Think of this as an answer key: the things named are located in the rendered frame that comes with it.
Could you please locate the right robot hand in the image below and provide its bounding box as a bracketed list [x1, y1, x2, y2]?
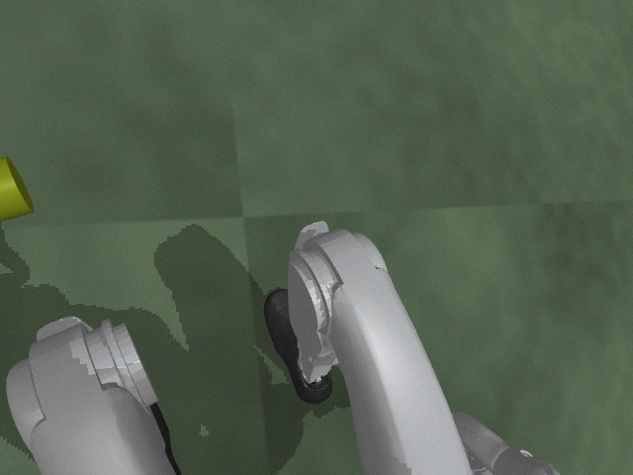
[451, 411, 510, 475]

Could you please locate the right robot arm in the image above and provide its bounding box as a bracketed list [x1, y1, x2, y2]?
[493, 446, 560, 475]

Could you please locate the can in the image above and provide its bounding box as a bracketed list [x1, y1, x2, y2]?
[0, 156, 35, 222]

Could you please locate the right robot foot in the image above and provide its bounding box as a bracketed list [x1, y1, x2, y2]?
[264, 289, 332, 404]

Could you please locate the left robot foot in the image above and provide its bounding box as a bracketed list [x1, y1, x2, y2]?
[150, 403, 182, 475]

